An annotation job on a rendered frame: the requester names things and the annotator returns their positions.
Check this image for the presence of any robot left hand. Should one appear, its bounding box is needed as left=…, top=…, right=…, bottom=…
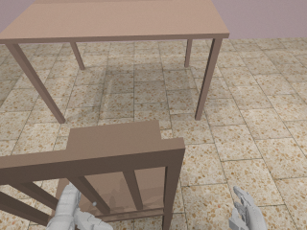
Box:
left=55, top=182, right=113, bottom=230

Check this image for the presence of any robot right hand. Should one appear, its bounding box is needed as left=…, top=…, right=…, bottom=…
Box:
left=228, top=186, right=268, bottom=230

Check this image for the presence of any chair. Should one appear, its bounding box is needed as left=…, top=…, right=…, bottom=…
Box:
left=0, top=120, right=186, bottom=230

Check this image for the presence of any table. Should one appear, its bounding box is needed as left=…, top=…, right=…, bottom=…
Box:
left=0, top=0, right=230, bottom=124

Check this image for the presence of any left robot forearm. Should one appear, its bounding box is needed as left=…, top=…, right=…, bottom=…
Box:
left=45, top=214, right=76, bottom=230

